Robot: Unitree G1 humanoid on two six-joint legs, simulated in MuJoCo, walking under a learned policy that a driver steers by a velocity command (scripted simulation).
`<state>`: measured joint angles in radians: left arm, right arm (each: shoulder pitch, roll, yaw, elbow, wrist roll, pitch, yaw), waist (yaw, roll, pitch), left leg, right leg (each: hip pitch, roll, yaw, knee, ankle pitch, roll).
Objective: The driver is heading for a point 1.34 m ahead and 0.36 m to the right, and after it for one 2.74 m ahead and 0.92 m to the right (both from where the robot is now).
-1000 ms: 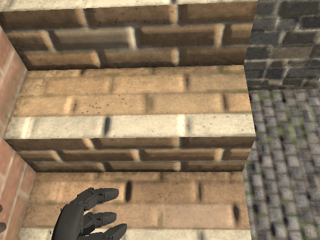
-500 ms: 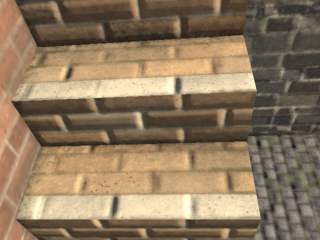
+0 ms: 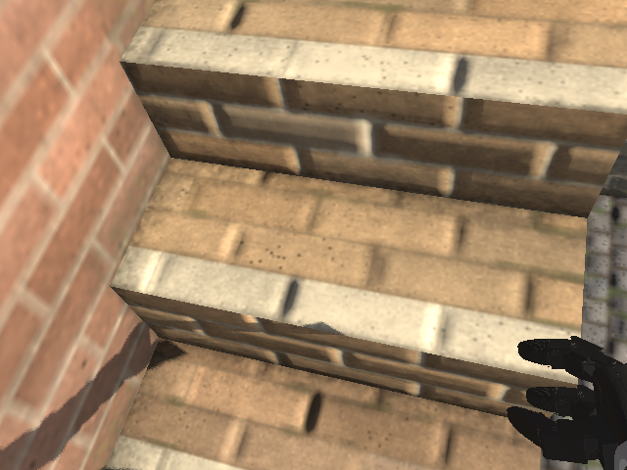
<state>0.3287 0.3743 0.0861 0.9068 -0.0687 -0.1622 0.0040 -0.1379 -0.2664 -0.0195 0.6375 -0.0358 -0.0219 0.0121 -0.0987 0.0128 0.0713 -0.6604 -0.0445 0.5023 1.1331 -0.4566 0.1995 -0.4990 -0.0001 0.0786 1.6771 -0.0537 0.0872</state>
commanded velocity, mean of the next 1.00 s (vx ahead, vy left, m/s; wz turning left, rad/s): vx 0.50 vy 0.00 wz -0.47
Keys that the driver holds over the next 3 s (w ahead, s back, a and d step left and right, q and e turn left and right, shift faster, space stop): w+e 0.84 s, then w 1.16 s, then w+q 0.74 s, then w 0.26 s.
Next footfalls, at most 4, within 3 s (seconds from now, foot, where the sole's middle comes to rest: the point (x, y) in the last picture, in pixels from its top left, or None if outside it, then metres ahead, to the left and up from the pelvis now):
0.18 right None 0.02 -0.14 -0.67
0.60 left None -0.22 0.18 -0.88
1.30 right None -0.04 0.06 -0.68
1.72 left None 0.18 0.33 -0.68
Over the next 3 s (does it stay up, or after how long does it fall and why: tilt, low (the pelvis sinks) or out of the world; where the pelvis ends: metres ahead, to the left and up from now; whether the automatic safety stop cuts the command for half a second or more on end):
stays up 0.22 0.05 0.21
